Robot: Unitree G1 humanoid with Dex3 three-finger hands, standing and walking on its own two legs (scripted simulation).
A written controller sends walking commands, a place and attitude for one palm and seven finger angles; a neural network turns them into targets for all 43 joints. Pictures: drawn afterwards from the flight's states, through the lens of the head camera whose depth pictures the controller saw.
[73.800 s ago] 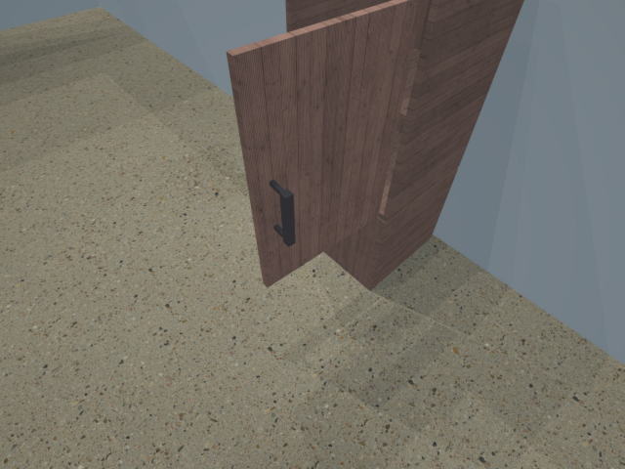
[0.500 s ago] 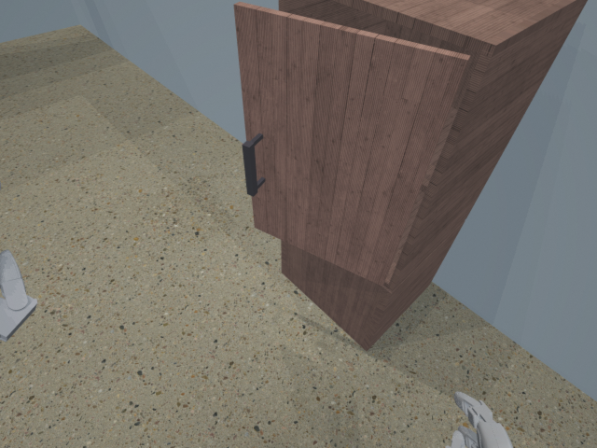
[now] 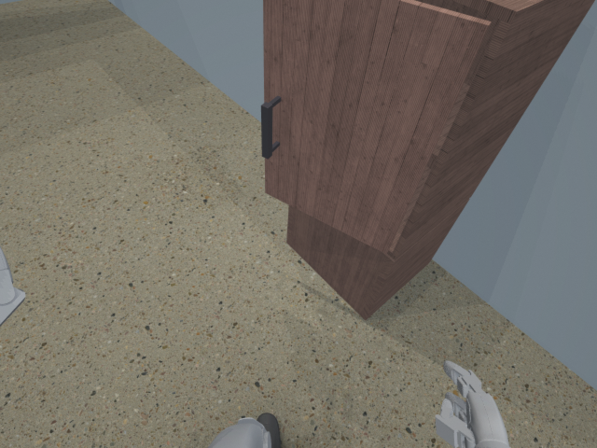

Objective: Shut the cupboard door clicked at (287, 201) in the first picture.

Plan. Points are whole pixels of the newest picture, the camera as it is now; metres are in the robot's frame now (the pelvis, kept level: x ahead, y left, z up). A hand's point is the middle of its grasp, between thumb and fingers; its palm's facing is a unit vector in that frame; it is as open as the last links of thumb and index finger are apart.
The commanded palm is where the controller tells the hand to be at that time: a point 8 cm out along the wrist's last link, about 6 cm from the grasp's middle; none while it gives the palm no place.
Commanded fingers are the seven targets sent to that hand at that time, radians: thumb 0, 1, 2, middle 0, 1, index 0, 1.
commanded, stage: step back with the hand held close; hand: left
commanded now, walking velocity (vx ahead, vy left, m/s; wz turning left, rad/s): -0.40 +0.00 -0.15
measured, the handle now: (271, 128) +0.79 +0.13 -0.05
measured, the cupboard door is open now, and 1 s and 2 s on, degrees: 17 17 17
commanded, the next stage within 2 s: stop stepping back and stand still in 0.12 s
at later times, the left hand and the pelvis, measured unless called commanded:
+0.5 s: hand out of the picture +0.06 +0.30 +0.21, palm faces +0.48 -0.83 -0.29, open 7.4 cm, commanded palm +0.03 +0.32 +0.20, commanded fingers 0.00 0.90 0.90 -0.20 -0.30 -0.20 -0.30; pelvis -0.14 +0.04 +0.01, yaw -5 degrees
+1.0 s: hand out of the picture +0.07 +0.27 +0.19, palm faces +0.40 -0.79 -0.46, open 7.4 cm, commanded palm +0.02 +0.30 +0.20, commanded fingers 0.00 0.90 0.90 -0.20 -0.30 -0.20 -0.30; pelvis -0.16 +0.02 +0.02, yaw -7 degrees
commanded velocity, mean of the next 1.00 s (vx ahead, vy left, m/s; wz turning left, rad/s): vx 0.09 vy -0.01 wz -0.02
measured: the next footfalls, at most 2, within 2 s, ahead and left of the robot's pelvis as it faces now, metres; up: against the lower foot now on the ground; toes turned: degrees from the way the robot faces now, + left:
right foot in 0.30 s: -0.09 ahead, -0.08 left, +0.00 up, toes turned -6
left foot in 0.52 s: -0.11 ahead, +0.16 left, +0.00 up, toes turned -3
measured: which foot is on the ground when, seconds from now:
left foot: down 0.00-0.30, up 0.32-0.50, down 0.52-0.82, up 0.84-1.00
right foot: down 0.00-0.12, up 0.14-0.28, down 0.30-0.52, up 0.54-0.78, down 0.80-1.00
